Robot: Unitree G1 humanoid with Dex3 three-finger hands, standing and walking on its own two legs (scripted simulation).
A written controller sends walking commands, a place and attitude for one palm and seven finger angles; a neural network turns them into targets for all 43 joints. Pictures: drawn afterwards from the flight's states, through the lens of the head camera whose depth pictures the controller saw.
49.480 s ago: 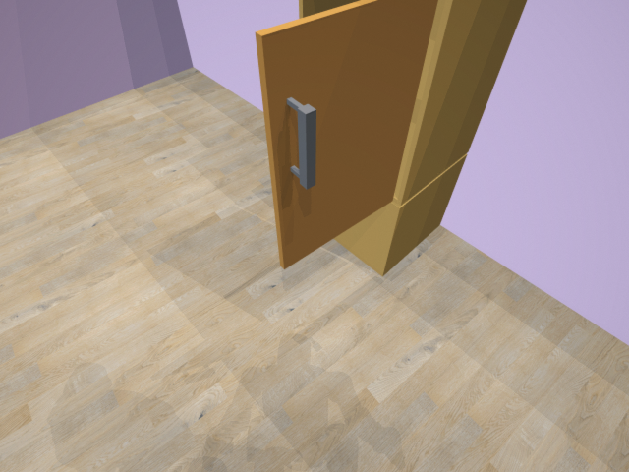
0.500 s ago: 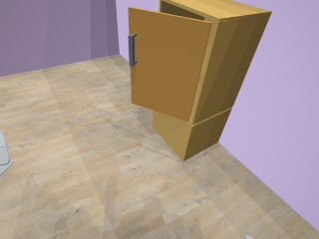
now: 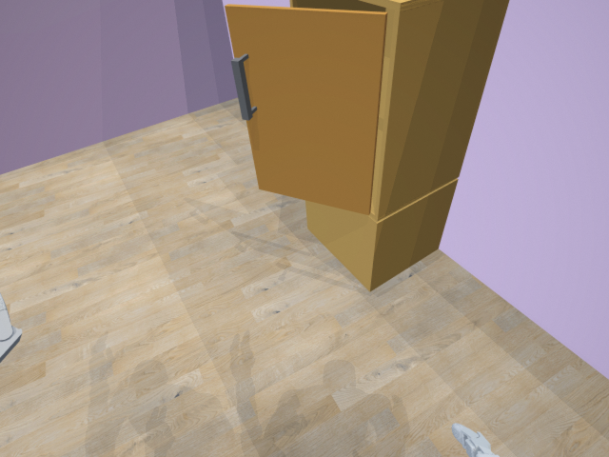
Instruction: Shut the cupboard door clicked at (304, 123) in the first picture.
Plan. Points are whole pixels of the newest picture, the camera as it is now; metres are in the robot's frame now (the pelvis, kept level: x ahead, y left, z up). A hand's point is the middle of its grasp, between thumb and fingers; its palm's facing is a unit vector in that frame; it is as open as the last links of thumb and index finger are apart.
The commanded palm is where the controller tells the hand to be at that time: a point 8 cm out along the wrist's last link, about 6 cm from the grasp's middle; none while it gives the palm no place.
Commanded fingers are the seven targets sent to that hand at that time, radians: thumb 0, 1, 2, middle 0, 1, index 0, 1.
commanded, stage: stop stepping back and stand still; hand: left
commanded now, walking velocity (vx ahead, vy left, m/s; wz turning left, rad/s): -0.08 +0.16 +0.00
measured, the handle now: (246, 87) +1.03 +0.23 +0.05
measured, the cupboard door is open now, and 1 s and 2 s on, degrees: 33 33 33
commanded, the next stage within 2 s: let the arm hang, fingers relaxed in 0.52 s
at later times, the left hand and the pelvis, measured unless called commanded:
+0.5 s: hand (43, 310) +0.22 +0.28 +0.17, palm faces +0.42 -0.74 -0.52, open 7.4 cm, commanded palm +0.16 +0.31 +0.17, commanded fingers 0.00 0.90 0.90 -0.20 -0.30 -0.20 -0.30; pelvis +0.02 +0.02 -0.01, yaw -1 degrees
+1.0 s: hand out of the picture +0.05 +0.21 -0.18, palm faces +0.00 -0.99 -0.16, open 7.1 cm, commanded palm none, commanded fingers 0.00 0.90 0.90 -0.20 -0.30 -0.20 -0.30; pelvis +0.00 +0.04 +0.00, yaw +1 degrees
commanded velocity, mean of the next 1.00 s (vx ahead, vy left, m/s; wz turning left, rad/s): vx -0.02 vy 0.01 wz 0.00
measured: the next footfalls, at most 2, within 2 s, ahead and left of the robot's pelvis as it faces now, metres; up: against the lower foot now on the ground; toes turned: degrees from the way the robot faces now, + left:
left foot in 0.26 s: +0.10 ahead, +0.12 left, +0.00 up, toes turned +3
